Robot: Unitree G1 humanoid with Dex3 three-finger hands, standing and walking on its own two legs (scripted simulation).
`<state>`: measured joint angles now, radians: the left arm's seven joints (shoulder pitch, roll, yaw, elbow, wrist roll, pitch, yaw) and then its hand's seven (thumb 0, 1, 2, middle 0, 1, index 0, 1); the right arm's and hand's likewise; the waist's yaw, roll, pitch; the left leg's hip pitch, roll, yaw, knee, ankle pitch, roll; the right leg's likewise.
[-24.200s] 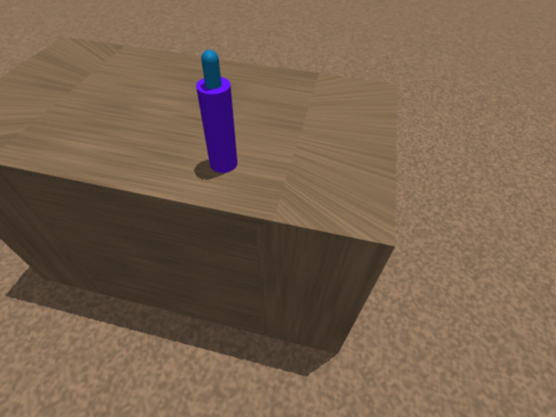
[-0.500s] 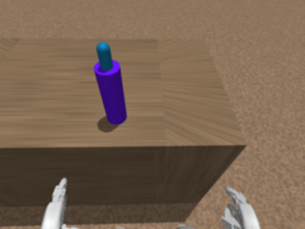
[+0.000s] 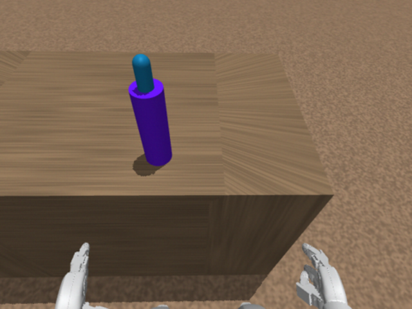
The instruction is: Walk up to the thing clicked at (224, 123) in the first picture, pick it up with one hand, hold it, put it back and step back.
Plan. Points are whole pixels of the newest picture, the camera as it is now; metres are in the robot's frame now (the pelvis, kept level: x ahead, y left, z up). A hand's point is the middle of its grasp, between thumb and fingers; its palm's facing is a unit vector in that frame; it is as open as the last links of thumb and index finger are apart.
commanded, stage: home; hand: left
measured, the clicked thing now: (151, 115) +0.47 +0.11 +0.12
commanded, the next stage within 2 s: stand in 1.54 s
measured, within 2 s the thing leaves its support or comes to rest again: neither
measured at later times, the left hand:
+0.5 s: hand (109, 302) +0.16 +0.18 -0.05, palm faces +0.11 -0.95 -0.28, open 17.2 cm
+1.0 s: hand (106, 299) +0.16 +0.18 -0.05, palm faces +0.11 -0.95 -0.28, open 17.1 cm
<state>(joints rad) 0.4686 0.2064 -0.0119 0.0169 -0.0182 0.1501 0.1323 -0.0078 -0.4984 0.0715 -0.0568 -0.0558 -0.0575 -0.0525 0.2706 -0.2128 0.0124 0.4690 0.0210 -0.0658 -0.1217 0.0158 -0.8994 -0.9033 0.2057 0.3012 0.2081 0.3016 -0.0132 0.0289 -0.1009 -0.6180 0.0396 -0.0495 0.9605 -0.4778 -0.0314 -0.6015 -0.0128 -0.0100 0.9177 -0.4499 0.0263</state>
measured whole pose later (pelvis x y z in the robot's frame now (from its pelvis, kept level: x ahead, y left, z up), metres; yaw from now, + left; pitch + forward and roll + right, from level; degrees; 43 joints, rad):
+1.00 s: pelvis -0.01 +0.00 +0.00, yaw +0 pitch +8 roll -2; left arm 0.48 0.21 -0.01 -0.04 -0.01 0.22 0.13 -0.01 -0.46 0.09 -0.06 -0.06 -0.06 -0.06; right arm 0.28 -0.21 0.02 0.49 0.01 -0.12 -0.15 0.02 -0.90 -0.90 0.21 0.30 0.21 0.30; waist -0.01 0.04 -0.11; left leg -0.65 0.04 -0.06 0.99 -0.48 -0.03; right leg -0.63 -0.01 -0.01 0.94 -0.45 0.03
